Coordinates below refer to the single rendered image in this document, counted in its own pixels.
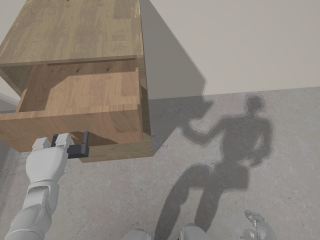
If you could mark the robot left forearm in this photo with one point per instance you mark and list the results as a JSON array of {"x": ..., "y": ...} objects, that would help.
[{"x": 35, "y": 218}]

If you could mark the right robot thigh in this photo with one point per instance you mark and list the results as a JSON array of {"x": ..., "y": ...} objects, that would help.
[{"x": 192, "y": 233}]

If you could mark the drawer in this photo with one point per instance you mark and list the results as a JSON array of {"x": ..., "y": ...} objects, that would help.
[{"x": 102, "y": 97}]

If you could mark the right robot hand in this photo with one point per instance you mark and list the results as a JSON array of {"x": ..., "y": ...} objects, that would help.
[{"x": 263, "y": 230}]

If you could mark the left robot hand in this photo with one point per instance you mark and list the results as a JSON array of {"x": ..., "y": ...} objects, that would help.
[{"x": 46, "y": 163}]

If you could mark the cabinet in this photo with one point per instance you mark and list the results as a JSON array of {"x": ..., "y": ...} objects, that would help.
[{"x": 64, "y": 31}]

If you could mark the handle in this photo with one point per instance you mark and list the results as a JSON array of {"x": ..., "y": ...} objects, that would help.
[{"x": 77, "y": 150}]

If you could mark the robot thigh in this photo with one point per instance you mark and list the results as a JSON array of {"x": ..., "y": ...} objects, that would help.
[
  {"x": 192, "y": 233},
  {"x": 136, "y": 235}
]

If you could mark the left robot thigh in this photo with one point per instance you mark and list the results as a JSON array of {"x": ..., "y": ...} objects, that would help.
[{"x": 136, "y": 235}]

